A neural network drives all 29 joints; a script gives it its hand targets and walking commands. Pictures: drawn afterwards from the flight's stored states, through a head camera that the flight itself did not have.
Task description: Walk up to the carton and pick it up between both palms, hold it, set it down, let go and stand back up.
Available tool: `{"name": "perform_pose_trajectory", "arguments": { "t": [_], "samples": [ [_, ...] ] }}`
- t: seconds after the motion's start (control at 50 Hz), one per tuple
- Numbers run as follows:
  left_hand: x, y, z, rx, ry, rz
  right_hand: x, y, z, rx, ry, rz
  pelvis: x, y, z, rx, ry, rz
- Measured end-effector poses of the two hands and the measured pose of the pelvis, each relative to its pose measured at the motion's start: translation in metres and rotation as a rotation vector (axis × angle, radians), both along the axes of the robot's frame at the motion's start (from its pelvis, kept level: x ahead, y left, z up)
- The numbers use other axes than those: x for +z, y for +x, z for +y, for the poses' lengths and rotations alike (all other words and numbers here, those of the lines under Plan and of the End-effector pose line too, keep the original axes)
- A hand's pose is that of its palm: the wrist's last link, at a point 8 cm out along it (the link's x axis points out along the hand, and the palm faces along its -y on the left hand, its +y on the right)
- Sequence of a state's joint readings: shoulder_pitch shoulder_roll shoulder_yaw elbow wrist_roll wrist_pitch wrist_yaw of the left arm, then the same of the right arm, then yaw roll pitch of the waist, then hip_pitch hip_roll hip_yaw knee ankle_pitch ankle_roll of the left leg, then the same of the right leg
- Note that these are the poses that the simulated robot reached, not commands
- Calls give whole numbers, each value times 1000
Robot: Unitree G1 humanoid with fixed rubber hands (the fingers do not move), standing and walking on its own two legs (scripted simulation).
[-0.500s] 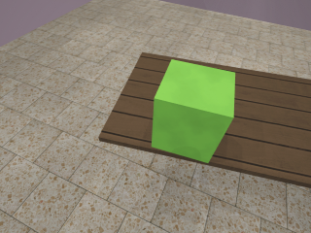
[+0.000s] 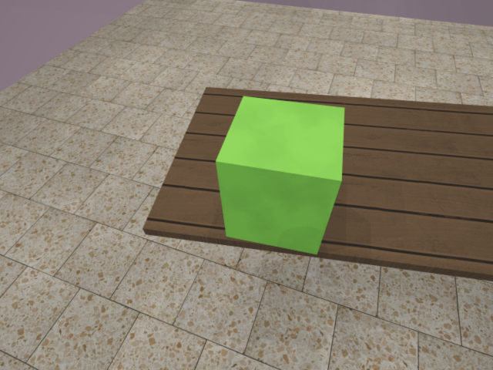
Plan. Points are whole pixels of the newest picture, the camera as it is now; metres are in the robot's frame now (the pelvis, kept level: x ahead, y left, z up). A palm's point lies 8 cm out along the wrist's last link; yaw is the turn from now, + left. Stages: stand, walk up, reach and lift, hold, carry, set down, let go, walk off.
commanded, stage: walk up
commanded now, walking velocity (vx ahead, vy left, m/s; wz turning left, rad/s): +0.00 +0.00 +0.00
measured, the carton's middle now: (280, 177) +0.49 -0.05 -0.01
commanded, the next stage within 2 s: none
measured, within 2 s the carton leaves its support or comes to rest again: neither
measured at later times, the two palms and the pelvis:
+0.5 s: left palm out of the picture -0.01 +0.23 -0.13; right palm out of the picture +0.04 -0.26 -0.15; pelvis +0.02 -0.01 +0.00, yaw -4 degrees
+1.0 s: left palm out of the picture +0.09 +0.25 -0.14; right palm out of the picture +0.07 -0.18 -0.15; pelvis +0.06 +0.03 +0.00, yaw -4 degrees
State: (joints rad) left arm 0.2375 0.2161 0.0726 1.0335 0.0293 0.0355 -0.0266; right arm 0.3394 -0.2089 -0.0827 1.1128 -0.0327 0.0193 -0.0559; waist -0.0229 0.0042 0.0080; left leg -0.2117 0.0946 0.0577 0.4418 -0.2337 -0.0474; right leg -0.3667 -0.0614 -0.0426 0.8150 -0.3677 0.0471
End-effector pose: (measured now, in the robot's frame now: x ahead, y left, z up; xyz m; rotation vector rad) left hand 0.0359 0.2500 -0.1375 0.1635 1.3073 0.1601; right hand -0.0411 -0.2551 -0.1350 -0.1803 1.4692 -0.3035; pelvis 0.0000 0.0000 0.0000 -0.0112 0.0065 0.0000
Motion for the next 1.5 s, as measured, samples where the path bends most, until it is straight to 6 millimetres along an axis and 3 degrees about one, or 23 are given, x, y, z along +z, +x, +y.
{"name": "perform_pose_trajectory", "arguments": {
  "t": [0.08, 0.2, 0.36, 0.42, 0.5, 0.54, 0.6, 0.72, 0.86, 0.94, 1.06, 1.26, 1.34, 1.4, 1.46, 1.5],
  "samples": [
    [0, 13, -25, 5, 43, -63, -17, -5, -19, 15, 47, 36, -9, 2, -23, 4, 17, -20],
    [5, 9, -67, -8, 12, -21, -19, 15, -20, 25, 115, 1, -1, 9, -38, 4, 16, -8],
    [-6, 18, -73, 15, -23, -34, -14, 39, -4, 73, 134, -50, -2, 14, -43, 3, 3, -9],
    [-2, -1, -59, 21, 20, 19, -14, 53, -9, 99, 120, -51, -1, 16, -32, -41, 29, 2],
    [8, -42, -16, 46, 88, 166, -11, 81, -7, 104, 92, -124, 0, 19, -9, -74, 41, 19],
    [7, -54, 6, 63, 105, 221, -8, 96, 2, 95, 79, -179, -2, 22, 1, -70, 25, 20],
    [-9, -57, 31, 70, 91, 254, -8, 110, 23, 98, 52, -228, -12, 26, 17, -54, 1, 2],
    [-18, -24, 36, 45, 15, 198, 4, 109, 64, 91, 69, -194, -3, 40, 33, -58, 0, -4],
    [-20, 26, 14, -7, -17, 99, -7, 113, 72, 63, 96, -189, -5, 50, 35, -68, 41, -13],
    [-9, 45, 2, -23, -24, 55, -13, 111, 73, 25, 117, -169, -1, 57, 36, -64, 21, -20],
    [-4, 54, -2, -27, -13, 51, -14, 102, 72, 11, 133, -119, 2, 64, 33, -65, 16, -23],
    [-7, 45, -6, -9, -20, 99, -12, 94, 69, 6, 127, -61, 2, 73, 28, -64, 13, -26],
    [-14, 47, 0, -54, -4, 151, -8, 94, 46, -51, 48, -105, -3, 66, 20, -113, 12, -10],
    [-14, 69, -2, -95, 14, 108, -9, 78, 22, -86, 2, -84, -7, 64, 9, -135, 20, -10],
    [-10, 94, -13, -111, 25, 18, -23, 67, 5, -90, 24, -48, -15, 72, -2, -151, 30, -11],
    [-11, 100, -21, -107, 42, -20, -37, 67, -5, -83, 48, -30, -22, 79, -12, -152, 17, -21]
  ]
}}
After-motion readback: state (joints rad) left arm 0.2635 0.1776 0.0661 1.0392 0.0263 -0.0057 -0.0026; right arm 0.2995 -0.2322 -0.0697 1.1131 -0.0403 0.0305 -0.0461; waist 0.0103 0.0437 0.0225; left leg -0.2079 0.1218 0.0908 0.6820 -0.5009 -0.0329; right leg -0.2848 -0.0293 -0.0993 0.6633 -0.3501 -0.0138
